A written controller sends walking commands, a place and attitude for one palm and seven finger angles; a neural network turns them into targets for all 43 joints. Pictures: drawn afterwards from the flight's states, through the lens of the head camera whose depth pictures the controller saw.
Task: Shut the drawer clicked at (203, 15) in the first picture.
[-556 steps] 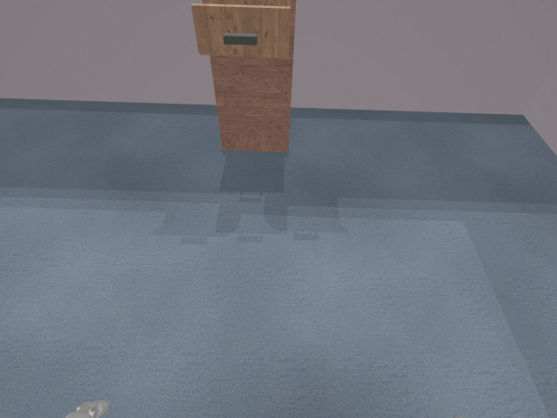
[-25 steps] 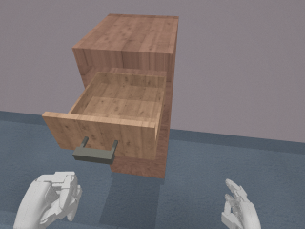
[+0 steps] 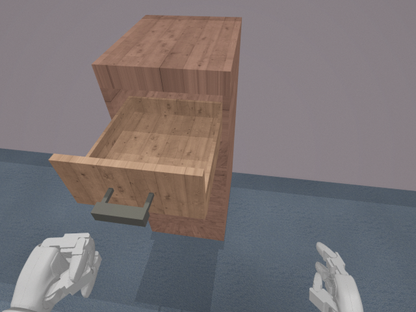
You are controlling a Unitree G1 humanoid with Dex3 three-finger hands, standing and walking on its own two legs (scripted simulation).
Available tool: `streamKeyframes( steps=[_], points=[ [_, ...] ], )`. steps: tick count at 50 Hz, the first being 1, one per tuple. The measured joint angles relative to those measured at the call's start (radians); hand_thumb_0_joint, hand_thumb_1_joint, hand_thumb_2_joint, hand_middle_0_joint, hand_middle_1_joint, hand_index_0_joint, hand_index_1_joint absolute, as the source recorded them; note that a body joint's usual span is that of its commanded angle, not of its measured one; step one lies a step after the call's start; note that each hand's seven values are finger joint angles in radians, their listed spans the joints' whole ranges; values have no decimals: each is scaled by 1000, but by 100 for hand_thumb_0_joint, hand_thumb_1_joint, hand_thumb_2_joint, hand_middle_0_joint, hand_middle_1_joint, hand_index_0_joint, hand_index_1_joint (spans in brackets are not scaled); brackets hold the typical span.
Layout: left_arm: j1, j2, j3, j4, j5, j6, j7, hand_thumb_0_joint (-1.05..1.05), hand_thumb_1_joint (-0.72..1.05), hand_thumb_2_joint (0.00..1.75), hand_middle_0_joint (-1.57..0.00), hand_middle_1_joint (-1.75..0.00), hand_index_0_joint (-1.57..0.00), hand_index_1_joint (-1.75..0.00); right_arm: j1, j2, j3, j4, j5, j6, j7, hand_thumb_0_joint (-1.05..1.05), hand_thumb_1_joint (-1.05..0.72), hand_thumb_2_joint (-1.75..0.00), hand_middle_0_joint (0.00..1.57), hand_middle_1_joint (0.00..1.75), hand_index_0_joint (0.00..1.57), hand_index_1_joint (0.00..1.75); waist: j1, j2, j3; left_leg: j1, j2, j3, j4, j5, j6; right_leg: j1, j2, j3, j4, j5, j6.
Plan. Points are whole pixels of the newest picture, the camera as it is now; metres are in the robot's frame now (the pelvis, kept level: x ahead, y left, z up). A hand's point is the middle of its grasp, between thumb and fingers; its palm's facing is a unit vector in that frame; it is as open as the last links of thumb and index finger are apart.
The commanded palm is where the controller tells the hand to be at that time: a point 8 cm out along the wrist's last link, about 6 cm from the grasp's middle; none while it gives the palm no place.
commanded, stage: bring the fist close to the handle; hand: left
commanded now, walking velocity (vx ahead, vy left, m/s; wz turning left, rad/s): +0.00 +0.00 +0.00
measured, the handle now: (125, 204) +0.33 +0.22 +0.02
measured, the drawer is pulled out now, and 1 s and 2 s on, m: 0.29 0.29 0.24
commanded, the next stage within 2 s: push the drawer shut in 1.22 s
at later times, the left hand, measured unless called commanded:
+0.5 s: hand (108, 263) +0.19 +0.19 +0.05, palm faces -0.06 -1.00 -0.05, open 3.3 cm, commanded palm +0.17 +0.25 +0.05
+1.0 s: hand (130, 248) +0.23 +0.18 +0.02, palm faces -0.07 -1.00 -0.06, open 3.3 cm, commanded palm +0.21 +0.24 +0.02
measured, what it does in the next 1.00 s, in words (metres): stands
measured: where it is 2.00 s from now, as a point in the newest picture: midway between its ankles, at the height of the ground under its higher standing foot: outside the picture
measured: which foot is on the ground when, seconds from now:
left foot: down 0.00-1.00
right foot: down 0.00-1.00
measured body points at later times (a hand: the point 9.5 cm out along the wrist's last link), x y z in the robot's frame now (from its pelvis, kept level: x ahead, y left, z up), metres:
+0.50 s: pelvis +0.00 +0.02 -0.02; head +0.02 +0.02 +0.43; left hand +0.19 +0.25 +0.06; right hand +0.18 -0.21 -0.08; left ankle +0.04 +0.13 -0.71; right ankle -0.03 -0.09 -0.71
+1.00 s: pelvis -0.01 +0.02 -0.04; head +0.05 +0.02 +0.41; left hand +0.23 +0.23 +0.02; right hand +0.15 -0.22 -0.12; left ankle +0.04 +0.13 -0.71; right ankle -0.03 -0.09 -0.71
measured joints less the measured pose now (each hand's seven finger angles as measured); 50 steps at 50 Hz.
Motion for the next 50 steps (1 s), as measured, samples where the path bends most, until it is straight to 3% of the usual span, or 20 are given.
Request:
streamKeyframes(
  steps=[14, 27, 39, 50],
  points=[
    [-74, -18, -29, 86, 29, -69, 11, 2, 90, 90, -140, -160, -140, -160, -8, 3, -13, -3, -19, 48, 19, 2, -90, -90, 20, 30, 20, 30, -25, -23, 13, -79, -10, 7, 54, -21, 14, -81, -14, 7, 57, -21, 11],
    [-110, -39, -95, 104, 74, -121, 79, 2, 90, 90, -140, -160, -140, -160, -1, 13, -10, -33, -35, 109, 36, 2, -90, -90, 20, 30, 20, 30, -46, -25, 4, -201, -17, 13, 154, -54, 31, -201, -27, 14, 158, -54, 25],
    [-239, -38, -125, 191, 100, -135, 131, 2, 90, 90, -140, -160, -140, -160, 5, 14, 4, -57, -44, 164, 38, 2, -90, -90, 20, 30, 20, 30, -60, -24, -11, -311, -12, 14, 240, -81, 33, -312, -26, 18, 248, -83, 25],
    [-255, -27, -118, 206, 100, -149, 155, 2, 90, 90, -140, -160, -139, -160, 16, 8, -6, -68, -44, 208, 40, 2, -90, -90, 20, 30, 20, 30, -71, -25, -20, -347, -1, 14, 269, -97, 24, -351, -16, 20, 279, -100, 17]
  ],
)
